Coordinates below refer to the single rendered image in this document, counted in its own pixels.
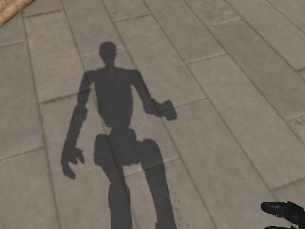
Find right robot hand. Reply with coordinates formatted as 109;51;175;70
260;201;305;229

